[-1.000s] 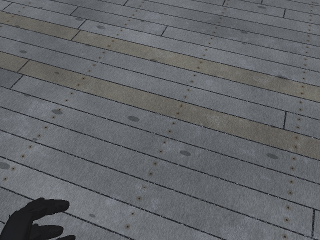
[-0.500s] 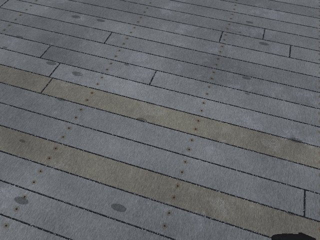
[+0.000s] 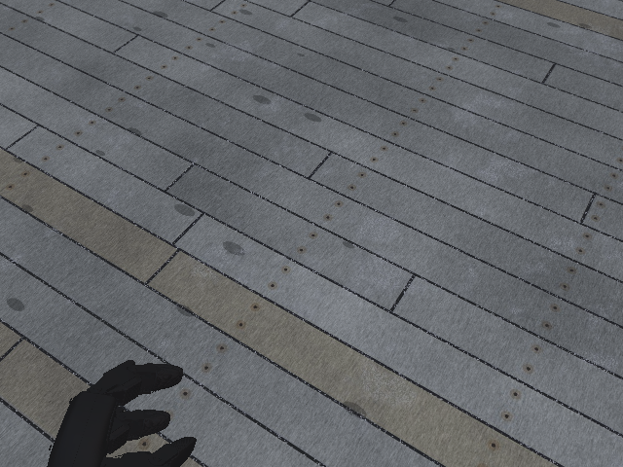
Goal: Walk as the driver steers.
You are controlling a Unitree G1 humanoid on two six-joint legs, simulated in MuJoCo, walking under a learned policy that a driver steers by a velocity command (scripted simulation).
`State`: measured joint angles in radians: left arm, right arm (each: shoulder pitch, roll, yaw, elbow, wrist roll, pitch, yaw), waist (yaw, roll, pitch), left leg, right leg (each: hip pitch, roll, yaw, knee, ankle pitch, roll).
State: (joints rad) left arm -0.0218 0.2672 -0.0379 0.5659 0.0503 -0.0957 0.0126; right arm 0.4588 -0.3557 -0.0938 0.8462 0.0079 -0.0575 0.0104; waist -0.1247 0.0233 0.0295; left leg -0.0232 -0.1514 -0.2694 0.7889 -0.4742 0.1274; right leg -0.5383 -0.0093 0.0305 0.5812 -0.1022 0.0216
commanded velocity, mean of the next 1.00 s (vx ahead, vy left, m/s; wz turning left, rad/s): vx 0.74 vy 0.00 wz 0.21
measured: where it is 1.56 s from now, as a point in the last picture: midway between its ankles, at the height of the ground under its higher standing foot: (202, 293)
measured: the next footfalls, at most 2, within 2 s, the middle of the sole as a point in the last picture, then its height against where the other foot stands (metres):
left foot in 0.40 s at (228, 433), level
right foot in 0.80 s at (237, 267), level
